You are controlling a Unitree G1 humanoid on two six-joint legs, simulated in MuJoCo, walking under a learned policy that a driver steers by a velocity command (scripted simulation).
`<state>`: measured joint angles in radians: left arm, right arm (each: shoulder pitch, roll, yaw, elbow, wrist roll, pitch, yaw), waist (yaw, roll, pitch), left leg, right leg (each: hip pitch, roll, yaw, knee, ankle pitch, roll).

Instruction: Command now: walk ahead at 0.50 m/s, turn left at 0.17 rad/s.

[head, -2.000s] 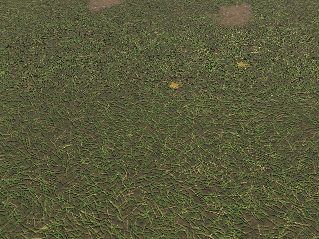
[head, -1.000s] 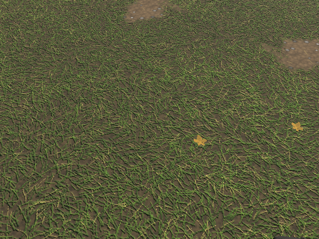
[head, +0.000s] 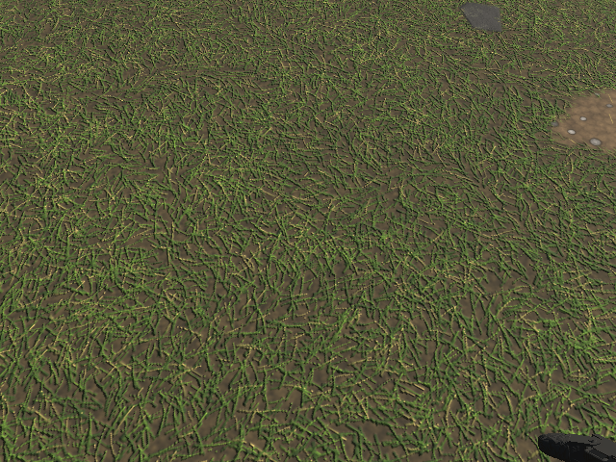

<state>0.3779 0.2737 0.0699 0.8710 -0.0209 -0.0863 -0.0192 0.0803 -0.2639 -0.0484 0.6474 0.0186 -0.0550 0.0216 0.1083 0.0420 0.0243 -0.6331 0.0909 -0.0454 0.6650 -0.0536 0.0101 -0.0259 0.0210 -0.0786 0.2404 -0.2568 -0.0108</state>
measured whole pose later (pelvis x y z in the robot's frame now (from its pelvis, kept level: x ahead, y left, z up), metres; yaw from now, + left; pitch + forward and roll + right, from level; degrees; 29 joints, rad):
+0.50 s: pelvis +0.26 +0.04 +0.00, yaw -6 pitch +1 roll +2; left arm 0.15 0.28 0.06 0.78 -0.02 -0.04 -0.03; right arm 0.33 -0.27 -0.06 0.82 -0.01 -0.10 0.00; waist -0.06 -0.05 0.01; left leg 0.02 -0.05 0.16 0.21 -0.25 0.04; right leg -0.70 -0.09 0.06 0.75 0.07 0.00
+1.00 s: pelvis +0.52 -0.05 +0.00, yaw -24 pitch +3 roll +0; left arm 0.29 0.29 0.07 0.71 -0.02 -0.01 0.01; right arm 0.05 -0.29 -0.05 0.69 -0.01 -0.09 0.00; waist 0.06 0.02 0.05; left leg -0.66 0.05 -0.11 0.69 -0.05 -0.07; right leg -0.20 0.12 0.13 0.40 -0.23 -0.08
